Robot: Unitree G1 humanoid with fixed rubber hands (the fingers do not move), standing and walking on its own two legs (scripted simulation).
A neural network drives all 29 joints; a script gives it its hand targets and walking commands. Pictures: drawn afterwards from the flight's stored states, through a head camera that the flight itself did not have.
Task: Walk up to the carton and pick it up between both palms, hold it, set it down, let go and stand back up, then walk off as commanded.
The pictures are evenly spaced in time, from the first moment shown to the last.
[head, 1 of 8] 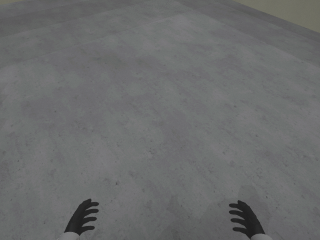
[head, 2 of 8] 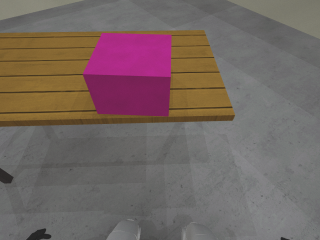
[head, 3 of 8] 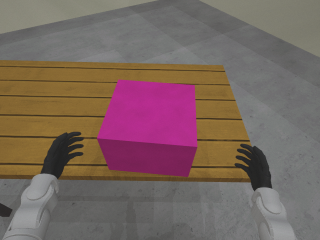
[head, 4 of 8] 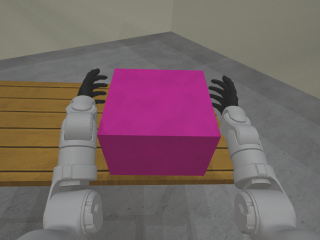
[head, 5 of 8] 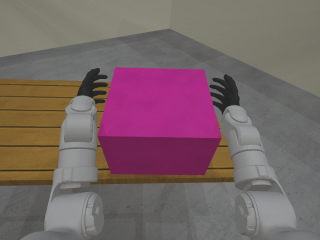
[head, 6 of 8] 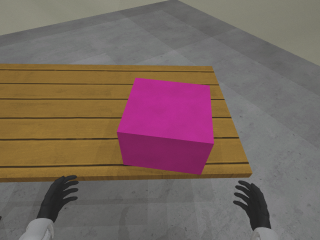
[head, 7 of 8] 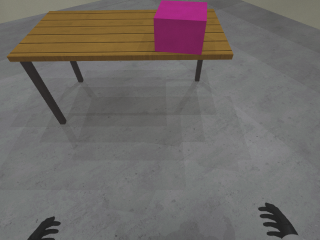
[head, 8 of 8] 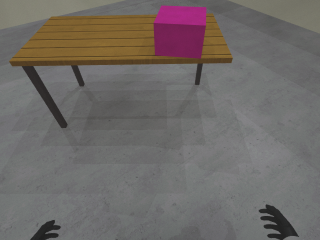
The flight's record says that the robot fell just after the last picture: no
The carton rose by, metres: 0.18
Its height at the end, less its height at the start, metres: +0.00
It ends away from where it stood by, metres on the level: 0.08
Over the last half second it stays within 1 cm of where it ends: yes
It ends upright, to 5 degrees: yes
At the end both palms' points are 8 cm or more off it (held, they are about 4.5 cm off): yes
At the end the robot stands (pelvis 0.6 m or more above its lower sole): yes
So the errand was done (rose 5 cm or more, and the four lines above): yes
